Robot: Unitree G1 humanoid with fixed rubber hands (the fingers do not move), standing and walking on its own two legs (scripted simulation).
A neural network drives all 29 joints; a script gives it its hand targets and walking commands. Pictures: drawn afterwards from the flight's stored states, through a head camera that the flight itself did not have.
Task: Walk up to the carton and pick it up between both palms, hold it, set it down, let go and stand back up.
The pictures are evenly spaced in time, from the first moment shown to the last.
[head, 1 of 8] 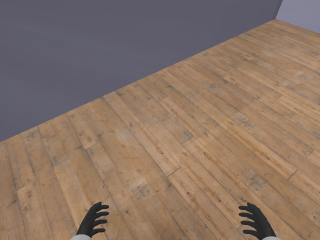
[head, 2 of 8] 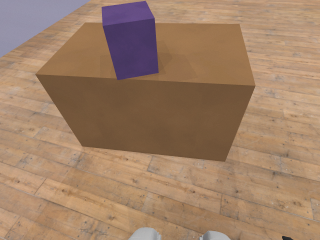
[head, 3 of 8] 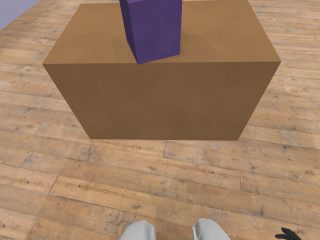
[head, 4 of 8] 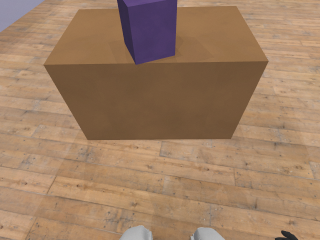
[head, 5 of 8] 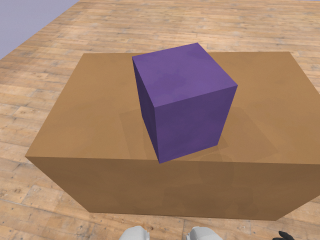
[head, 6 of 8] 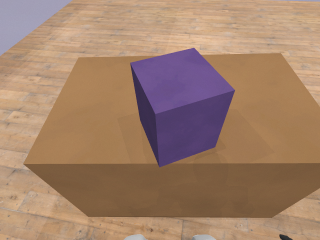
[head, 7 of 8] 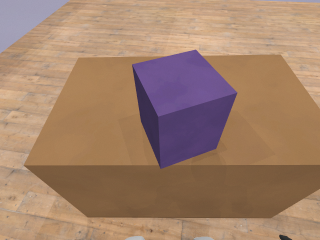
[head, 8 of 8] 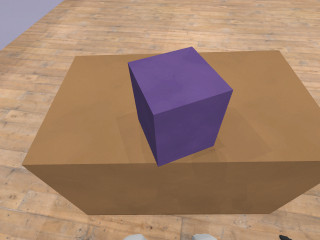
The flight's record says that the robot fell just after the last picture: no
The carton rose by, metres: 0.00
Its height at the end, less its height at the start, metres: +0.00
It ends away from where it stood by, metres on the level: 0.00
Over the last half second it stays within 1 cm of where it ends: yes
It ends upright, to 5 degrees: yes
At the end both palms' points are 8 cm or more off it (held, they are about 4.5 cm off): yes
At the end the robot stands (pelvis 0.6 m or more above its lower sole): yes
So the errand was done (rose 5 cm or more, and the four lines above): no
